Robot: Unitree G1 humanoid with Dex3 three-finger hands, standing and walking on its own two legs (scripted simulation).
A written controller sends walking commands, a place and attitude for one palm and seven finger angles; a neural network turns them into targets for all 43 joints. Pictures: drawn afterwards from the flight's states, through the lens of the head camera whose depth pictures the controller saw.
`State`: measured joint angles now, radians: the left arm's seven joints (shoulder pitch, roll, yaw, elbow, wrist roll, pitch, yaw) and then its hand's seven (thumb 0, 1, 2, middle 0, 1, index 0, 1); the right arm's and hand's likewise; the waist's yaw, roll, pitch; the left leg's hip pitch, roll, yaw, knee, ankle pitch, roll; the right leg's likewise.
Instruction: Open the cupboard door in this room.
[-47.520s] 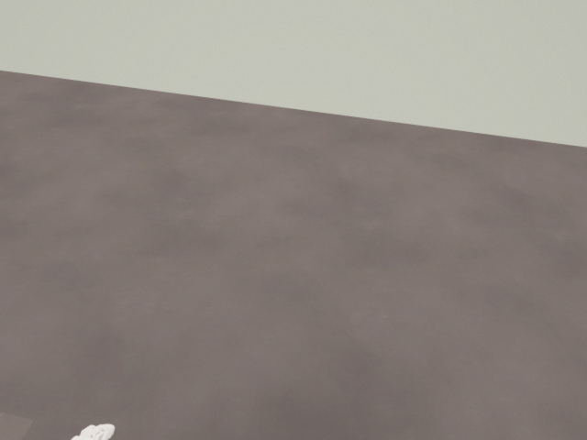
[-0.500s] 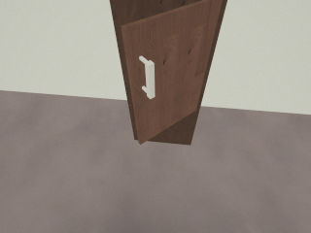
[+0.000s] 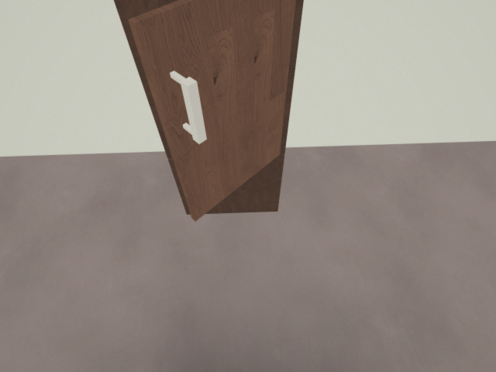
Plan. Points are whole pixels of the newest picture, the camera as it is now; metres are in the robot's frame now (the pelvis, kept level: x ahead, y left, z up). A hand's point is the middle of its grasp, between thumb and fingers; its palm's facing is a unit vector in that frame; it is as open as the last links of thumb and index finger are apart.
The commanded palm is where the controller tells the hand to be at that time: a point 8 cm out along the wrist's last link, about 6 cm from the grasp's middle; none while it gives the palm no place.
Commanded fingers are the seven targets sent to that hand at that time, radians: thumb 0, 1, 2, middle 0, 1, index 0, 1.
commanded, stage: walk to a spot facing it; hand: left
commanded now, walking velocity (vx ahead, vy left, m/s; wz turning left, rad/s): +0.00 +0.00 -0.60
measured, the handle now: (188, 108) +0.56 +0.16 +0.09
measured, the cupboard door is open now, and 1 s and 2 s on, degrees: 43 43 43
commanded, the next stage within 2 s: none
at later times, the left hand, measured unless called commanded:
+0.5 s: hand out of the picture +0.09 +0.19 -0.17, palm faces -0.19 -0.95 -0.25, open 7.4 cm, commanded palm none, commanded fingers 0.00 0.90 0.90 -0.20 -0.30 -0.20 -0.30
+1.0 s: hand (207, 327) +0.22 +0.11 -0.18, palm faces -0.56 -0.80 -0.23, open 7.4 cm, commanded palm none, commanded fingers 0.00 0.90 0.90 -0.20 -0.30 -0.20 -0.30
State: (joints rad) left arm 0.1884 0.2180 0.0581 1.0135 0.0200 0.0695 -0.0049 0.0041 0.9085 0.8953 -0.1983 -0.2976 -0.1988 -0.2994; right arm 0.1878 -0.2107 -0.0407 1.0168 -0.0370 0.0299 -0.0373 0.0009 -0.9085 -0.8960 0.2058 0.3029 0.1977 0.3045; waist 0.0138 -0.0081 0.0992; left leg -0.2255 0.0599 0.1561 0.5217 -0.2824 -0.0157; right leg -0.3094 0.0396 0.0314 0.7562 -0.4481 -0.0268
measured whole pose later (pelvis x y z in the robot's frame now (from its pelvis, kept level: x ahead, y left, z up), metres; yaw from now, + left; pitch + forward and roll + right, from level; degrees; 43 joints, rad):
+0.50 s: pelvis +0.01 +0.00 +0.00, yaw -16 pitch +3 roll -1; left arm 0.25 0.21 0.08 0.95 0.02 0.05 0.01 0.00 0.91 0.90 -0.20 -0.30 -0.20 -0.30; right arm 0.07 -0.21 -0.04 0.88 -0.01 0.01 -0.04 0.00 -0.91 -0.90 0.20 0.30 0.20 0.30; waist 0.03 0.00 0.06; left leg -0.27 0.05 -0.06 0.48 -0.25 0.01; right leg -0.33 0.15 0.21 0.58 -0.32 -0.03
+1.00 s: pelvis +0.03 -0.02 -0.01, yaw -35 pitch +2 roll +0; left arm 0.15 0.25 0.06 0.90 0.02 0.07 -0.01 0.00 0.91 0.90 -0.20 -0.30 -0.20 -0.30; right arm 0.21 -0.27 -0.04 0.88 -0.03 0.00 -0.03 0.00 -0.91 -0.90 0.20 0.30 0.19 0.30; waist -0.02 -0.02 0.10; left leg -0.33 0.07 0.04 0.60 -0.30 -0.02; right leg -0.44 0.06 0.10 0.75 -0.41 0.02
